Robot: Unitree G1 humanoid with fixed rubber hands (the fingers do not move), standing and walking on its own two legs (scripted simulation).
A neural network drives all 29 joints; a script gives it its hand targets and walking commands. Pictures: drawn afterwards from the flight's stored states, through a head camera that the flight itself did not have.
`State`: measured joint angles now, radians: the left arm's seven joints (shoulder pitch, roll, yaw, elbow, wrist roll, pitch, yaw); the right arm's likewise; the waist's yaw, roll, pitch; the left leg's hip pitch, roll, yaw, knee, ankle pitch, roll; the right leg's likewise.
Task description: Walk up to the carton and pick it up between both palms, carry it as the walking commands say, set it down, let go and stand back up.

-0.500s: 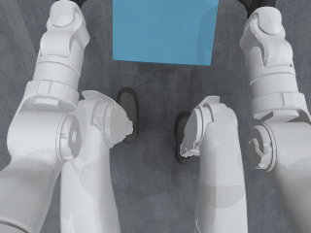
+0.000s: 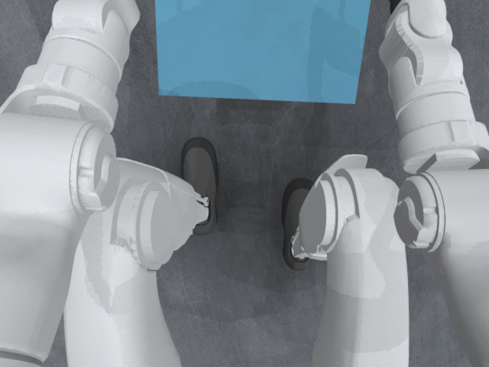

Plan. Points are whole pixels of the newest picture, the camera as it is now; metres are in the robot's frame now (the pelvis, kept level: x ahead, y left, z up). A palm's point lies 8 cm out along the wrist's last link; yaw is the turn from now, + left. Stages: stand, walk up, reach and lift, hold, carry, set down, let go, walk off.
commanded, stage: reach and lift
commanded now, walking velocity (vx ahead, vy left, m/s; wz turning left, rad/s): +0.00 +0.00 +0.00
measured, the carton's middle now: out of the picture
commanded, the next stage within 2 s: none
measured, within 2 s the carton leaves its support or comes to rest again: leaves its support in 1.38 s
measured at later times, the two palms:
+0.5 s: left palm out of the picture +0.55 +0.17 -0.17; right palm out of the picture +0.53 -0.15 -0.18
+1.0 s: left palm out of the picture +0.55 +0.15 -0.17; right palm out of the picture +0.53 -0.13 -0.17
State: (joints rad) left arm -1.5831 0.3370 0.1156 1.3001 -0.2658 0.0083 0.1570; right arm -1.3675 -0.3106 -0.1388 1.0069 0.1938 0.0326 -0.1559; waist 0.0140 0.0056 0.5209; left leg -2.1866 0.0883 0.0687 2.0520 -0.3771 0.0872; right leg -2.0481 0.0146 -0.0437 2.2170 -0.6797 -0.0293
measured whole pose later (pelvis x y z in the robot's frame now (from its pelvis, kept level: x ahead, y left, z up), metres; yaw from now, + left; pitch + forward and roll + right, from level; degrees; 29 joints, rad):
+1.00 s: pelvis +0.00 +0.00 +0.00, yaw +0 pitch +29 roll -1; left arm -1.58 0.31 0.00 1.31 -0.30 -0.02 0.17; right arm -1.41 -0.25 -0.04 1.04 0.22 0.01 -0.18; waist 0.00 0.00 0.51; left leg -2.19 0.05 0.06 2.06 -0.37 0.08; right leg -2.05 0.02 -0.04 2.23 -0.68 -0.03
